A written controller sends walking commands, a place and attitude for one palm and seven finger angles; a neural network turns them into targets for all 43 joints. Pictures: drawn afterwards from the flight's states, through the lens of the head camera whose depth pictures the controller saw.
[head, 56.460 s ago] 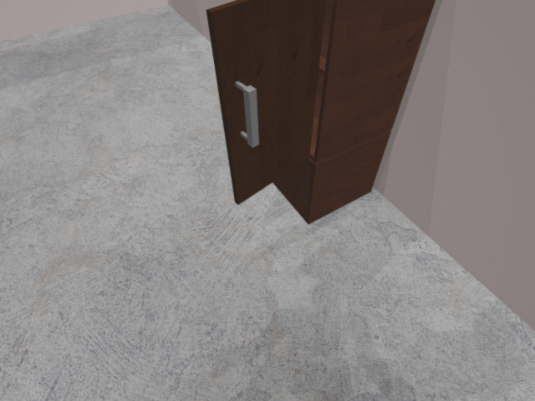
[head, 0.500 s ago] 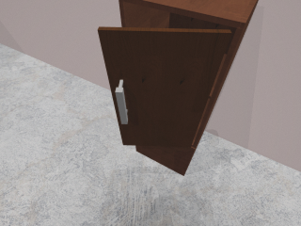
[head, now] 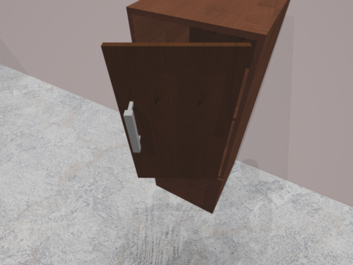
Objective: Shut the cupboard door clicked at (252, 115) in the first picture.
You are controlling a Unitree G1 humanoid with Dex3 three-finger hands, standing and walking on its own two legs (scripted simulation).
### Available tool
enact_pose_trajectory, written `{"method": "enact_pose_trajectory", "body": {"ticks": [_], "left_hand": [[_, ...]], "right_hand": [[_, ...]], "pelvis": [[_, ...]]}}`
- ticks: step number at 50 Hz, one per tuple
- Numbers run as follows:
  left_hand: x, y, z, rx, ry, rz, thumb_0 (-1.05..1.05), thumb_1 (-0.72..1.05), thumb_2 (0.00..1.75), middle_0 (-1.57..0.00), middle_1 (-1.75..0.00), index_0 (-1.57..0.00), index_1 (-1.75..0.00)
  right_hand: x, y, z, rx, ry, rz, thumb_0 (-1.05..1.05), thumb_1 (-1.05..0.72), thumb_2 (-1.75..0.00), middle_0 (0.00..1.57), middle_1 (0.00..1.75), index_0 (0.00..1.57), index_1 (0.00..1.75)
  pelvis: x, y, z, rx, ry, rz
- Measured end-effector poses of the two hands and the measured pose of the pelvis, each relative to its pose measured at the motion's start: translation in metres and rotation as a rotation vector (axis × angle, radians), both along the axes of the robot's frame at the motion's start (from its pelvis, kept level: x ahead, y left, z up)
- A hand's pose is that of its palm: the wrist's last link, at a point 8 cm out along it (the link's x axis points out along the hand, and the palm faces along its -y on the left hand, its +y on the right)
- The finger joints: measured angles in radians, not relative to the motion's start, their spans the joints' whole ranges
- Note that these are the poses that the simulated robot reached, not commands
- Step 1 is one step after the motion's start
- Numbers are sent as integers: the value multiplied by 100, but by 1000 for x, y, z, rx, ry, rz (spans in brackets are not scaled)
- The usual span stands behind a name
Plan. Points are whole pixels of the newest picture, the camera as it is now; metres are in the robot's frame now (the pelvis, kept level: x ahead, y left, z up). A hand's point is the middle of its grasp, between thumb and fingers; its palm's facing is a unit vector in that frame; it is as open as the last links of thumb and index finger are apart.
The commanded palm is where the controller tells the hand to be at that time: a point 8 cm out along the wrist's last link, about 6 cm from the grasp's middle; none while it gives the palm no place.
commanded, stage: come to a stop and stand still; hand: left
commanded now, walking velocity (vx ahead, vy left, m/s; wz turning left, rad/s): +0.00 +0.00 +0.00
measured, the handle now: (134, 128) +0.49 +0.16 +0.00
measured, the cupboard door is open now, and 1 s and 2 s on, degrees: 28 28 28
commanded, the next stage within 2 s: look again from close up in 0.02 s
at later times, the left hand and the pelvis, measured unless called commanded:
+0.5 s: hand out of the picture +0.02 +0.20 -0.17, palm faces +0.00 -0.97 -0.25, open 7.4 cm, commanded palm none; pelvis +0.00 +0.00 +0.00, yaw +0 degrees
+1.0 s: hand (92, 253) +0.16 +0.20 -0.04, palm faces +0.02 -1.00 -0.04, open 6.7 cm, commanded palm +0.11 +0.26 -0.06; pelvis -0.05 +0.00 -0.08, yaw +2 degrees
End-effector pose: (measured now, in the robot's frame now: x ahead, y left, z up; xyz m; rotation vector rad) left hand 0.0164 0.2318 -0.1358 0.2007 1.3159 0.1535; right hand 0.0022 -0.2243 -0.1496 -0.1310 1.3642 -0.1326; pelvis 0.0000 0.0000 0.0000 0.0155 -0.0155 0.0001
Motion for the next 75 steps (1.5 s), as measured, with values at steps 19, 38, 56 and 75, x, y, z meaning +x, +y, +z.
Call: {"method": "enact_pose_trajectory", "body": {"ticks": [19,38,56,75], "left_hand": [[-3,9,-2,-1,33,10,0,90,89,-20,-30,-20,-30],[61,40,39,58,-367,104,1,90,89,-21,-30,-21,-30],[79,26,69,-156,-1255,-87,1,90,89,-44,-55,-43,-55],[114,35,108,-133,-1252,-130,1,90,89,-78,-93,-78,-93]], "right_hand": [[42,-18,13,-60,-67,39,1,-91,-90,20,29,20,30],[61,-22,21,-131,-253,43,1,-91,-90,21,29,20,30],[159,-6,-1,-85,-885,213,2,-91,-90,20,29,20,30],[100,20,-15,-70,-672,143,2,-90,-90,21,30,20,30]], "pelvis": [[4,-1,3,-4,3,-3],[-2,6,-5,-2,-1,10],[-62,0,-107,-24,237,46],[-55,18,-89,-57,247,44]]}}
